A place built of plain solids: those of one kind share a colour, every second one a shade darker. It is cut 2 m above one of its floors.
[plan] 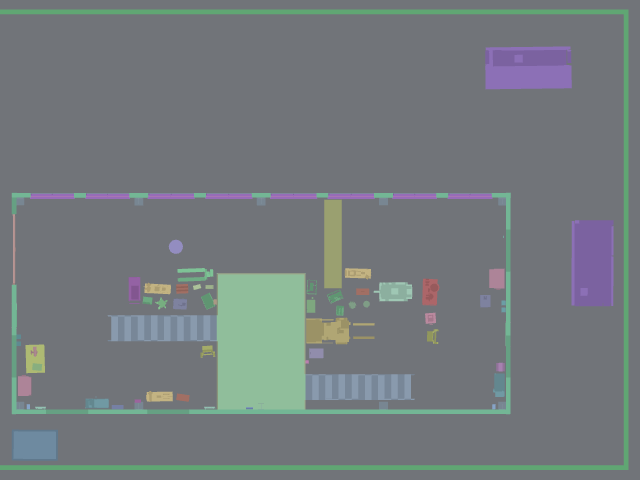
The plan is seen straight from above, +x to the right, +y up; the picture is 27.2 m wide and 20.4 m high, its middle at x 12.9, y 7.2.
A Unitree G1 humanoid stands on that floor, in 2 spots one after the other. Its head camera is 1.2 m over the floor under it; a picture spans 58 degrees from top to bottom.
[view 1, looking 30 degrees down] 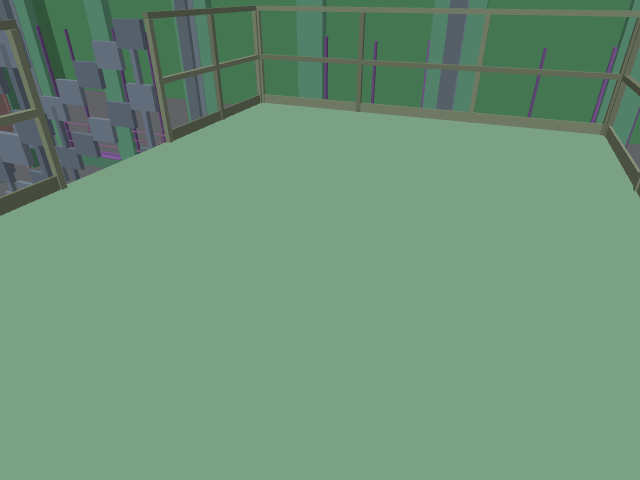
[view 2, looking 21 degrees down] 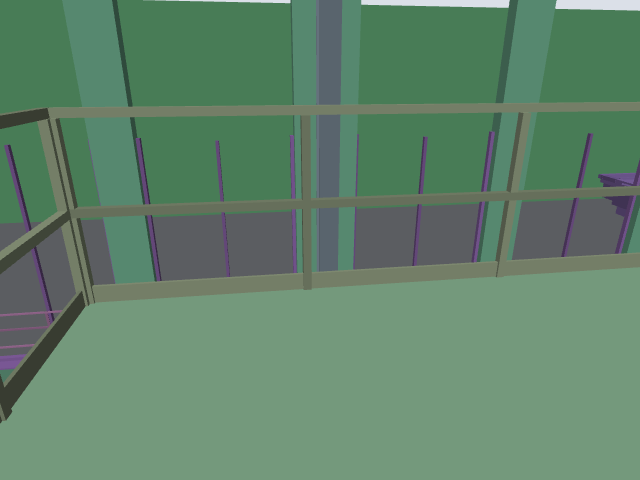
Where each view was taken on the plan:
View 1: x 11.26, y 0.95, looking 112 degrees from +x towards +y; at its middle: raised_floor_deck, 2.40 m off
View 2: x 9.54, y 3.45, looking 82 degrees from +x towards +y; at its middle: steel_column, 5.71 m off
